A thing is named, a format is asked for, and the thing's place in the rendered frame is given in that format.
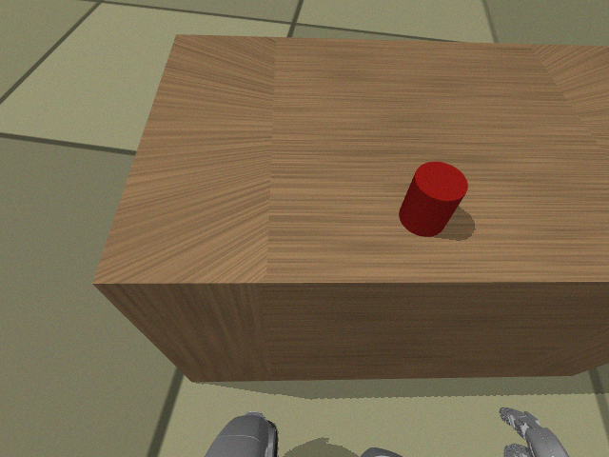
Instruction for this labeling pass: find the can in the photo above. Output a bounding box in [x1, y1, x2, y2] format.
[399, 162, 468, 237]

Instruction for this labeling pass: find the right robot hand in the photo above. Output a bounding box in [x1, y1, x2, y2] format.
[499, 407, 569, 457]

